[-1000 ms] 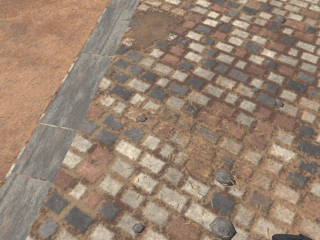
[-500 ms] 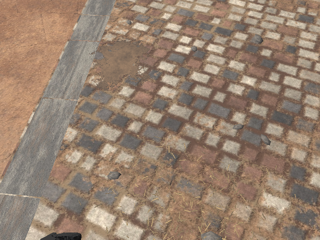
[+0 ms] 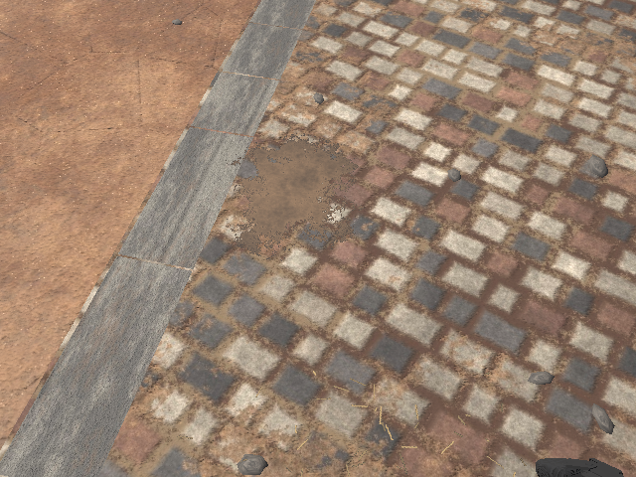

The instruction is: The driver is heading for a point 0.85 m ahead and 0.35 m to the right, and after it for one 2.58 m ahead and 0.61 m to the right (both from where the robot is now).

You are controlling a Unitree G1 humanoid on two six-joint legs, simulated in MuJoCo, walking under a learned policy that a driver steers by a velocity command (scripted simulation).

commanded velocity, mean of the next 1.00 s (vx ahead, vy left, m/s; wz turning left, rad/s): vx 0.10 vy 0.00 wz -0.52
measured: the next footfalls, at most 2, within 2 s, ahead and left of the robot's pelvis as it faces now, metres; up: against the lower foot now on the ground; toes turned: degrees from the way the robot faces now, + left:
left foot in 0.02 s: +0.19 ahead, +0.13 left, +0.00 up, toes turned +1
right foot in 0.50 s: +0.19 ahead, -0.12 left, +0.00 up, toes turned -21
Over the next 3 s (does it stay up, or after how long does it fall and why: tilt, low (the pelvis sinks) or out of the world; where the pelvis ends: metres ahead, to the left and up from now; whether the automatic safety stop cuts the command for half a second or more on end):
stays up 0.51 -0.29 0.01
